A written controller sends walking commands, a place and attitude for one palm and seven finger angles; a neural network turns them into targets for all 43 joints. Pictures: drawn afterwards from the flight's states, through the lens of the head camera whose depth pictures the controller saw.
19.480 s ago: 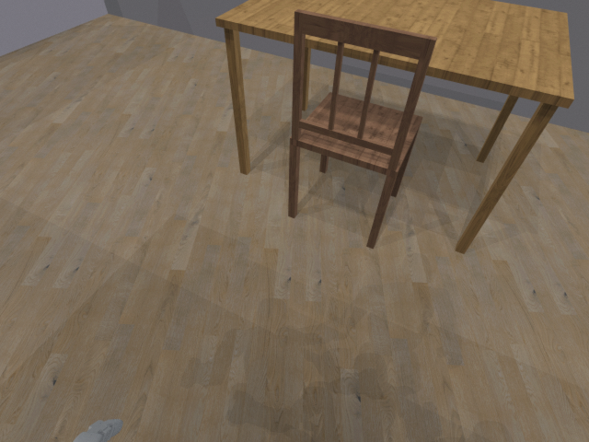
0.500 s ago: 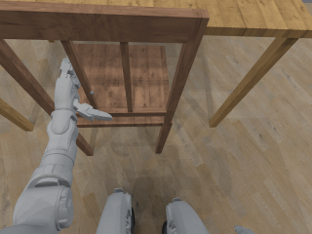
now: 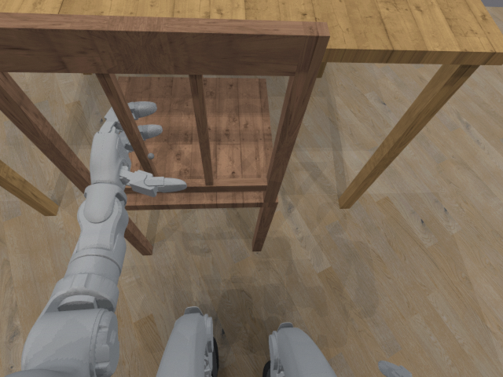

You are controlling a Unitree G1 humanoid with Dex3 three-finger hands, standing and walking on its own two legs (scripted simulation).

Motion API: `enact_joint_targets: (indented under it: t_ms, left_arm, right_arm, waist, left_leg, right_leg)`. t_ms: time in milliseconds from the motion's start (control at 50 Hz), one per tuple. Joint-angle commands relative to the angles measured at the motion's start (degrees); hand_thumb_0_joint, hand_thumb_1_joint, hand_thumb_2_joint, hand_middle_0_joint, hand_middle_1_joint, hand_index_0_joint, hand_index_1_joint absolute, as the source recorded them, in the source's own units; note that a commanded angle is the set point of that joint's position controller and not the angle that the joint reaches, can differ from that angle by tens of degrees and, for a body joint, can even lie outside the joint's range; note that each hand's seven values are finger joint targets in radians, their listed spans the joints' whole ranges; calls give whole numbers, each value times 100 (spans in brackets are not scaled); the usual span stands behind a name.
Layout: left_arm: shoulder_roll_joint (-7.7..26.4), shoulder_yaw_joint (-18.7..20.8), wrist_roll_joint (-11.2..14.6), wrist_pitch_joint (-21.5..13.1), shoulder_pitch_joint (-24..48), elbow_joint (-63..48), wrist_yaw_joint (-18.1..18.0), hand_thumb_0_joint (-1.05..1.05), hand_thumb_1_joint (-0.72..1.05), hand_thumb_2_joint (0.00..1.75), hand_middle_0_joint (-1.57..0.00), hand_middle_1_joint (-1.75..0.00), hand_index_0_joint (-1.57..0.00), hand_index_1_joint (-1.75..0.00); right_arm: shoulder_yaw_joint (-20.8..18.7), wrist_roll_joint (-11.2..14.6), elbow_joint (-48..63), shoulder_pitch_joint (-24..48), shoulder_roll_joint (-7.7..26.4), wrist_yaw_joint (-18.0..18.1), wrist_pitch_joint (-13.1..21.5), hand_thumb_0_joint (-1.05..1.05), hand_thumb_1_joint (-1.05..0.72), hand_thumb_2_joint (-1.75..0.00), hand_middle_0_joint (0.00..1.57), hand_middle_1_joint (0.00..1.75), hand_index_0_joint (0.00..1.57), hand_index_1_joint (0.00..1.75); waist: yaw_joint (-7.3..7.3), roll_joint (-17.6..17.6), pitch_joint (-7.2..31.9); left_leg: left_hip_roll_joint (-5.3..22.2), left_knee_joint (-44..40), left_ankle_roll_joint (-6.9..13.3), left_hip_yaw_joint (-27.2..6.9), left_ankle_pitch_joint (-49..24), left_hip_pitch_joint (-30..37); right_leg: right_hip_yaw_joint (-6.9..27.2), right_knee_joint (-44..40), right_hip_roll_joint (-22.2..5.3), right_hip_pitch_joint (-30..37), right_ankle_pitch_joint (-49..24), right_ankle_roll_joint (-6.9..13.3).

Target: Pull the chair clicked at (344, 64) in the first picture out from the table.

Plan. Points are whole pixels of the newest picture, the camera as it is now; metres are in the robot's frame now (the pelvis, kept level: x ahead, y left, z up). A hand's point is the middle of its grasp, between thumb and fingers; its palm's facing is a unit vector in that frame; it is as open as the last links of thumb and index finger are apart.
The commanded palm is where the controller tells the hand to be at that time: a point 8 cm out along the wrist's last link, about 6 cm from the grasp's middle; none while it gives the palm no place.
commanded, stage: hook a spindle and tug to test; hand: left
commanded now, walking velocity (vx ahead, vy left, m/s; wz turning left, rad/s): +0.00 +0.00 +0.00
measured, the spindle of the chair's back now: (136, 140) +0.48 +0.18 +0.03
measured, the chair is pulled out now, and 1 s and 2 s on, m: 0.00 0.02 0.14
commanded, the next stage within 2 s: step backward, pulling the chair out in 1.00 s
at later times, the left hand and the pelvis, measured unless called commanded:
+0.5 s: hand (149, 156) +0.45 +0.15 +0.03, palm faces +0.03 -1.00 -0.03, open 5.0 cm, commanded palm +0.41 +0.19 +0.03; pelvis +0.01 +0.00 +0.00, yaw +0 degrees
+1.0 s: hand (151, 170) +0.42 +0.15 +0.03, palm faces +0.01 -1.00 -0.02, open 5.0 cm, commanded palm +0.39 +0.19 +0.03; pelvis +0.02 +0.00 +0.01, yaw +0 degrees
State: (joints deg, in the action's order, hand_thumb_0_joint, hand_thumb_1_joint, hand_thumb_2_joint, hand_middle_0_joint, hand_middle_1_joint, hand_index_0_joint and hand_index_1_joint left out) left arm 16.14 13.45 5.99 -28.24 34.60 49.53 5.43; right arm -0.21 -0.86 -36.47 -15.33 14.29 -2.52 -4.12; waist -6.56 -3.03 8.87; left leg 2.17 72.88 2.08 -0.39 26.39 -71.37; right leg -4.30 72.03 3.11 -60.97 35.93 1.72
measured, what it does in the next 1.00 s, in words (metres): stands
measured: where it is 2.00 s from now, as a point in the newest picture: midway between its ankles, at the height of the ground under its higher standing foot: outside the picture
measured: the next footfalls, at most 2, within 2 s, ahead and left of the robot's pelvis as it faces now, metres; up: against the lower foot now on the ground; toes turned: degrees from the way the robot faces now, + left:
none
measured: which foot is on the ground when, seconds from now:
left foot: down 0.00-1.00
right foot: down 0.00-1.00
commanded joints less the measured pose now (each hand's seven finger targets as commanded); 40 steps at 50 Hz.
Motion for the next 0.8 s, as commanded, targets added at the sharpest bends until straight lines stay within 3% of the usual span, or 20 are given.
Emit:
enact_joint_targets:
  t_ms: [0,40,200,240,280,320,380,400,420,600,700,780]
  left_arm:
    - [962,205,52,-339,2093,-1130,-67,0,12,56,-50,-145,-50,-145]
    - [836,124,23,-383,1916,-1245,-80,0,23,61,-50,-145,-50,-145]
    - [720,-24,31,-426,1848,-1387,-64,0,68,80,-50,-145,-50,-145]
    - [930,143,26,-407,1817,-1236,-59,0,79,85,-50,-145,-50,-145]
    - [870,83,16,-434,1910,-1359,-46,0,90,90,-50,-145,-50,-145]
    - [752,17,37,-426,1828,-1378,-32,0,90,90,-50,-145,-50,-145]
    - [689,4,95,-381,1371,-1551,-28,0,90,90,-50,-145,-50,-145]
    - [541,-130,114,-380,1392,-1649,-20,0,90,90,-50,-145,-50,-145]
    - [581,-42,140,-360,1202,-1693,-35,0,90,90,-50,-145,-50,-145]
    - [612,-79,103,-366,545,-1997,-94,0,90,90,-50,-145,-50,-145]
    - [369,-258,131,-347,232,-2256,-131,0,90,90,-50,-145,-50,-145]
    - [416,-235,148,-306,11,-2450,-125,0,90,90,-50,-145,-50,-145]
  right_arm:
    - [-334,2,445,-690,933,76,132,0,-90,-90,20,30,20,30]
    - [-354,-7,472,-675,911,53,136,0,-90,-90,20,30,20,30]
    - [-351,3,488,-654,910,29,147,0,-90,-90,20,30,20,30]
    - [-352,8,444,-673,933,41,137,0,-90,-90,20,30,20,30]
    - [-354,2,459,-651,915,49,144,0,-90,-90,20,30,20,30]
    - [-365,12,465,-667,902,34,164,0,-90,-90,20,30,20,30]
    - [-374,19,535,-638,902,21,153,0,-90,-90,20,30,20,30]
    - [-373,26,551,-636,890,17,167,0,-90,-90,20,30,20,30]
    - [-383,22,550,-630,888,8,168,0,-90,-90,20,30,20,30]
    - [-372,38,635,-570,874,-26,164,0,-90,-90,20,30,20,30]
    - [-392,40,709,-530,863,-47,155,0,-90,-90,20,30,20,30]
    - [-392,48,745,-468,853,-40,133,0,-90,-90,20,30,20,30]
  waist:
    - [-157,-210,2602]
    - [-93,-307,2814]
    - [-130,-320,2835]
    - [-121,-150,2695]
    - [-133,-258,2734]
    - [-101,-413,2792]
    - [-14,-330,2902]
    - [-65,-316,2904]
    - [18,-317,2956]
    - [74,-167,2624]
    - [80,-132,2718]
    - [128,-128,2689]
  left_leg:
    - [-59,-563,-3,-405,-1639,3040]
    - [-60,-563,-23,-406,-1876,3251]
    - [-64,-573,-16,-400,-1829,3250]
    - [-63,-571,-13,-383,-1725,3070]
    - [-63,-570,-12,-371,-1706,3108]
    - [-61,-591,-34,-391,-1872,3322]
    - [-54,-651,-43,-393,-2018,3433]
    - [-37,-671,-35,-420,-2133,3529]
    - [-50,-674,-45,-402,-2145,3513]
    - [-60,-732,-42,-328,-2223,3339]
    - [-45,-754,-56,-349,-2454,3547]
    - [-48,-770,-64,-311,-2459,3506]
  right_leg:
    - [235,-1074,3,98,-1929,17]
    - [225,-1056,-5,144,-2101,28]
    - [242,-1067,9,156,-2098,29]
    - [255,-1092,10,229,-2067,16]
    - [267,-1088,1,189,-2047,12]
    - [242,-1090,2,142,-2111,37]
    - [225,-1108,12,267,-2244,41]
    - [202,-1093,13,238,-2308,44]
    - [201,-1107,7,334,-2338,40]
    - [216,-1101,4,526,-2593,34]
    - [174,-1091,0,541,-2736,28]
    - [203,-1099,-13,650,-2854,15]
